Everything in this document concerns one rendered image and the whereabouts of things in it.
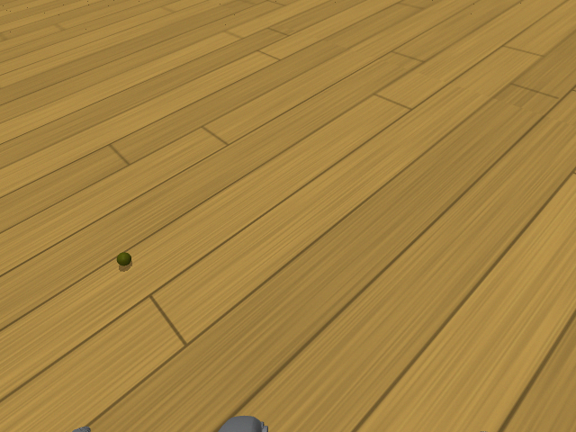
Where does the ball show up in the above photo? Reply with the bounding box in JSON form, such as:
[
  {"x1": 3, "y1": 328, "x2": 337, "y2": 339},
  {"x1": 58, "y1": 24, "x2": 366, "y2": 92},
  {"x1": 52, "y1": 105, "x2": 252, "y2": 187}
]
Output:
[{"x1": 117, "y1": 252, "x2": 131, "y2": 266}]

